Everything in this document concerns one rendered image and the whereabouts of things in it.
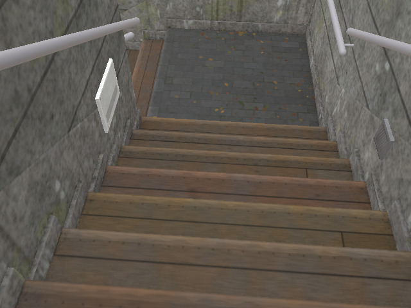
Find stairs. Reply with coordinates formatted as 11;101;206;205
127;39;164;117
15;117;411;308

